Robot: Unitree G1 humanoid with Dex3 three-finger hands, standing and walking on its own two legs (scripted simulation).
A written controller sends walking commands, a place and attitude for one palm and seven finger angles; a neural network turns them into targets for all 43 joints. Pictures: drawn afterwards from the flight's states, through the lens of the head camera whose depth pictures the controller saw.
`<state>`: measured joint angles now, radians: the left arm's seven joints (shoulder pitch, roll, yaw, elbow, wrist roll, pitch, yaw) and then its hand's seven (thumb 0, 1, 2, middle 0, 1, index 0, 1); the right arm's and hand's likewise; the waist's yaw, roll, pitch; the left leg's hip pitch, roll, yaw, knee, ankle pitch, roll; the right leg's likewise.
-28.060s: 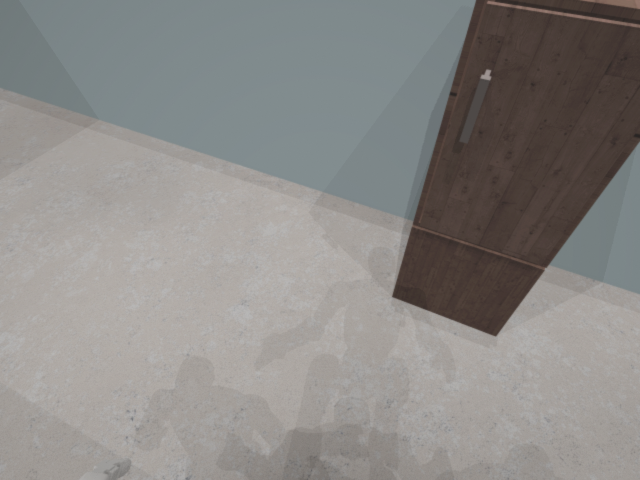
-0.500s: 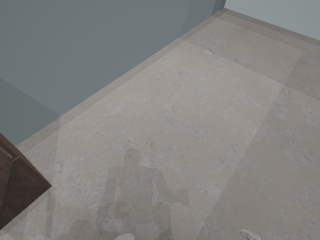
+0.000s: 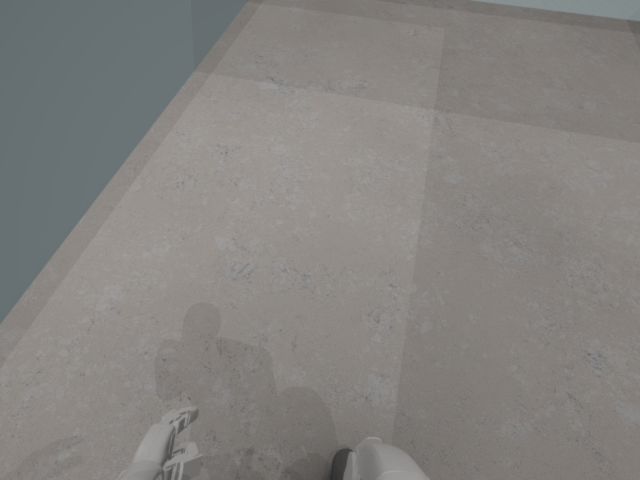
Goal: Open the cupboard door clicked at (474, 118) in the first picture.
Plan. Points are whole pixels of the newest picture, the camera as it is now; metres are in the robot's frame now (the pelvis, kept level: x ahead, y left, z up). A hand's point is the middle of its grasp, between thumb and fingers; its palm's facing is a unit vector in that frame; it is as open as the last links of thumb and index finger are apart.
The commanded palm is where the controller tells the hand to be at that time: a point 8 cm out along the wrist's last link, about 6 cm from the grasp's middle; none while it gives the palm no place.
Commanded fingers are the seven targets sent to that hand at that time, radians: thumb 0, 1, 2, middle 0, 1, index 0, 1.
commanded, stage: walk to a spot facing it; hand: left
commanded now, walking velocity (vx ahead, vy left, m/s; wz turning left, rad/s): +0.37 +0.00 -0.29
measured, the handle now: out of the picture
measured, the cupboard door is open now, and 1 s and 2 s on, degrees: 51 51 51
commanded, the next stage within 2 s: turn to face it in 0.60 s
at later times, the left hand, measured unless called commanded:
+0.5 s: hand (238, 449) +0.18 +0.12 -0.15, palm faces +0.01 -0.98 -0.19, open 7.3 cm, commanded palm none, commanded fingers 0.00 0.90 0.90 -0.20 -0.30 -0.20 -0.30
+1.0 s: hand (267, 204) +0.62 +0.11 -0.15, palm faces -0.04 -0.97 -0.23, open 7.3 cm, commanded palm none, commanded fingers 0.00 0.90 0.90 -0.20 -0.30 -0.20 -0.30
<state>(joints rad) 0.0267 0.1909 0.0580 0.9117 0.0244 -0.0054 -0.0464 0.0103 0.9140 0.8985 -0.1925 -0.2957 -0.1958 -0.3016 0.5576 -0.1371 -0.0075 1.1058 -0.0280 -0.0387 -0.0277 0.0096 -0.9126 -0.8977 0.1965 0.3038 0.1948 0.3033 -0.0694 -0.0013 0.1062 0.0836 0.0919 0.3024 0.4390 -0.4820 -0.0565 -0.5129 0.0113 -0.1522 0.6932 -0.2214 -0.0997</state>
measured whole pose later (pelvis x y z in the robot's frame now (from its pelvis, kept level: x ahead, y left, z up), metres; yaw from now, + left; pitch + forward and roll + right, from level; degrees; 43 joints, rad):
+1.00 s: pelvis +0.51 -0.09 +0.01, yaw -1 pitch +2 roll +0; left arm 0.11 0.22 0.05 0.98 0.01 -0.02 0.01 0.02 0.94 0.90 -0.19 -0.30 -0.20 -0.30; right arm 0.45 -0.11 -0.02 1.13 -0.01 -0.02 -0.02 0.00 -0.92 -0.90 0.20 0.30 0.20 0.30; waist -0.06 -0.01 0.08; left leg -0.06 -0.01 0.03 0.46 -0.42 0.03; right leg -0.50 -0.04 -0.08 0.69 -0.15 0.03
